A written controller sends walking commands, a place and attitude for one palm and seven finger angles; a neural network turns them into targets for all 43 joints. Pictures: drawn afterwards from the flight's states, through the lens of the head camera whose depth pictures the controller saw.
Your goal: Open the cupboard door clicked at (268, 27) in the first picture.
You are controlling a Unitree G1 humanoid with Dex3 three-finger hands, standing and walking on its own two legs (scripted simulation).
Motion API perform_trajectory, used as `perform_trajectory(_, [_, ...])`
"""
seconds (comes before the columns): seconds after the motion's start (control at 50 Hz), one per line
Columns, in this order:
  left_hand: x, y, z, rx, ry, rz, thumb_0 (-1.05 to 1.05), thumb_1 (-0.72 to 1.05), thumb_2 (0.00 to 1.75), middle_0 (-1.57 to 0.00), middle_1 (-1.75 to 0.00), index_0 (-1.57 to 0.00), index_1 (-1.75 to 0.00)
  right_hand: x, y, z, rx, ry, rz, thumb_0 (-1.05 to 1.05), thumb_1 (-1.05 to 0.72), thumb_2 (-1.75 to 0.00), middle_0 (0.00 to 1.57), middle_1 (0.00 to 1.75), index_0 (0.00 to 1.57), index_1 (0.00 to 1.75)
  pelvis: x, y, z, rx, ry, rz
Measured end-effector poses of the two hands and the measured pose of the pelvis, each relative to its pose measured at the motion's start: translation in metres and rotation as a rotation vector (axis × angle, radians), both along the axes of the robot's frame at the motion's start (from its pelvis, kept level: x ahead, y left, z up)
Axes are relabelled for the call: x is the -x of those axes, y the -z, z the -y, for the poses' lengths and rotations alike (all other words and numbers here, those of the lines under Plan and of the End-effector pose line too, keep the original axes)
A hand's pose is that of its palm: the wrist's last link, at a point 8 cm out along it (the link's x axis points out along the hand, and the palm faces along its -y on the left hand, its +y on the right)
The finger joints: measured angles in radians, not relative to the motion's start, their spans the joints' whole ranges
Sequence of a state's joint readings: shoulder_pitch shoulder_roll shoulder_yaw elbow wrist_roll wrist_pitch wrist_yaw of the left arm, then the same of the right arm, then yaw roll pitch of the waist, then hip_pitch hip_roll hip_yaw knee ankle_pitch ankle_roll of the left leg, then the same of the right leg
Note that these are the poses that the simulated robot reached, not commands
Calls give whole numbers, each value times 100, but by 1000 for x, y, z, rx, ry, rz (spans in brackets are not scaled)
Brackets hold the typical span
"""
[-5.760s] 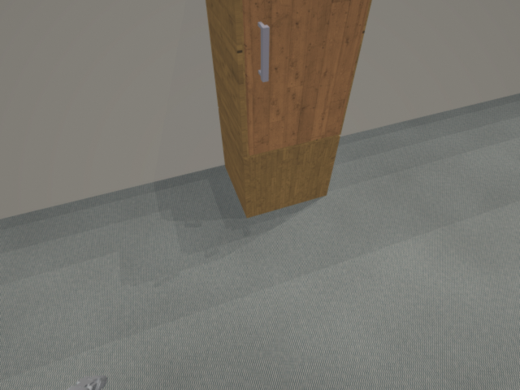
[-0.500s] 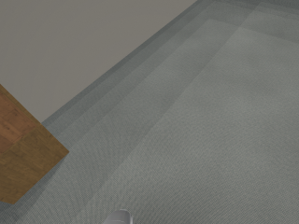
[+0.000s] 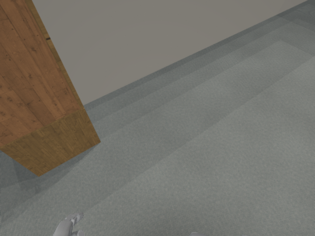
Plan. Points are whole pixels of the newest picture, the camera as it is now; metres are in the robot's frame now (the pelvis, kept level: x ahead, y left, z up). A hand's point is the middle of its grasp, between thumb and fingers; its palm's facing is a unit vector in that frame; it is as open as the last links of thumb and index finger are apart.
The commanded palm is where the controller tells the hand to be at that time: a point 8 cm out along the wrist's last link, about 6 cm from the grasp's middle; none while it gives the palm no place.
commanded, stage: turn to face it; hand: left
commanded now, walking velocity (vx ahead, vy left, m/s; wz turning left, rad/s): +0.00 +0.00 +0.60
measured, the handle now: out of the picture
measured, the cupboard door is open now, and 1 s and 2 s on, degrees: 0 0 0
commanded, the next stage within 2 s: take the last steps up to it in 0.94 s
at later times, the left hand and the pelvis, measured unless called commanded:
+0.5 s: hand out of the picture -0.03 +0.24 -0.18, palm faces +0.36 -0.89 -0.28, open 7.3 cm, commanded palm none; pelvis -0.02 +0.01 -0.01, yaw +20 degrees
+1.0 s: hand out of the picture -0.06 +0.17 -0.14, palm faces +0.55 -0.79 -0.28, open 7.3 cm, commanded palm none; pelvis -0.01 -0.03 +0.01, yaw +33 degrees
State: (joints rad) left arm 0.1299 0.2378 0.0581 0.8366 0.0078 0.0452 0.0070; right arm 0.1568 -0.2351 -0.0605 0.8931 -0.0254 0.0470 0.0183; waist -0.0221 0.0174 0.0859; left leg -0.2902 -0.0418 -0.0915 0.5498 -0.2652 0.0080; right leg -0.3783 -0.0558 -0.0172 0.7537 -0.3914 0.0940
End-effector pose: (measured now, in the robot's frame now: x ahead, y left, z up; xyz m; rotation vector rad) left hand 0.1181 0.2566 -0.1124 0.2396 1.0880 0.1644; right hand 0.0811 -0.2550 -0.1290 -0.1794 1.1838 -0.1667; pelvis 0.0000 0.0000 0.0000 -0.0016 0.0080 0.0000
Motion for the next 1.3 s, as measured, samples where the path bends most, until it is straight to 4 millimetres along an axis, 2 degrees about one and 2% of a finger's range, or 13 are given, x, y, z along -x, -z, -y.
perform_trajectory(0.08, [5, -5, 18, -20, -20, 54, 0, 91, 90, -20, -30, -20, -30, 1, 17, 14, -25, -18, -28, 1, -90, -90, 20, 30, 20, 30, 1, 7, 15, -9, -58, 6])
perform_trajectory(0.24, [59, -10, 25, -13, -140, -14, 0, 91, 90, -20, -30, -21, -30, -10, 12, 18, -32, -116, -87, 1, -91, -90, 19, 30, 20, 30, 3, -4, 20, -38, -176, 21])
perform_trajectory(0.34, [102, 3, 12, 10, -240, -70, 0, 91, 90, -21, -30, -21, -30, -30, 6, -1, -11, -214, -97, 1, -91, -90, 19, 30, 20, 30, 7, -2, 12, -41, -248, 14])
perform_trajectory(0.46, [161, 34, -22, 35, -381, -149, 0, 91, 90, -20, -30, -21, -30, -65, 5, -37, 39, -343, -13, 1, -91, -90, 19, 30, 20, 30, 14, 15, -10, -20, -327, 1])
perform_trajectory(0.52, [178, 31, -29, 31, -431, -185, 0, 91, 90, -20, -30, -20, -30, -71, -4, -50, 49, -381, 10, 1, -91, -90, 20, 30, 20, 30, 17, 10, -12, -11, -352, 4])
perform_trajectory(0.6, [184, 19, -31, 30, -465, -163, 1, 91, 90, -20, -30, -20, -30, -75, -8, -60, 42, -420, 4, 1, -91, -90, 20, 30, 20, 30, 18, 1, -12, -5, -388, 4])
perform_trajectory(0.72, [176, 6, -17, 11, -495, -104, 0, 91, 90, -20, -30, -20, -30, -82, 1, -63, -3, -461, -6, 1, -90, -90, 20, 30, 20, 30, 16, -1, -1, -11, -444, 5])
perform_trajectory(0.8, [171, 2, 3, -16, -514, -50, 0, 91, 90, -20, -30, -20, -30, -90, 17, -56, -43, -483, -13, 1, -90, -90, 20, 30, 20, 30, 11, 6, 15, -25, -480, 6])
perform_trajectory(0.86, [178, -3, 22, -17, -538, -35, 0, 91, 90, -20, -30, -20, -30, -95, 21, -52, -51, -503, -30, 1, -91, -90, 20, 30, 20, 30, 12, 4, 23, -31, -517, 17])
perform_trajectory(1.06, [230, 0, 65, 52, -653, -122, 0, 91, 90, -20, -30, -21, -30, -98, 9, -55, -26, -584, -84, 1, -91, -90, 19, 30, 20, 30, 17, -8, 28, -52, -596, 13])
perform_trajectory(1.14, [265, 10, 73, 96, -710, -167, 0, 91, 90, -20, -30, -21, -30, -97, 5, -73, -2, -639, -87, 1, -91, -90, 19, 30, 20, 30, 26, -6, 21, -38, -621, 11])
perform_trajectory(1.24, [315, 34, 74, 163, -787, -245, 0, 91, 90, -20, -30, -21, -30, -92, 1, -106, 16, -703, -24, 1, -91, -90, 19, 30, 20, 30, 36, 4, 0, -7, -651, 16])
perform_trajectory(1.3, [328, 34, 69, 187, -784, -301, 0, 91, 90, -20, -30, -20, -30, -79, -5, -115, 13, -695, -11, 1, -91, -90, 19, 30, 20, 30, 37, 0, -11, -9, -642, 32])
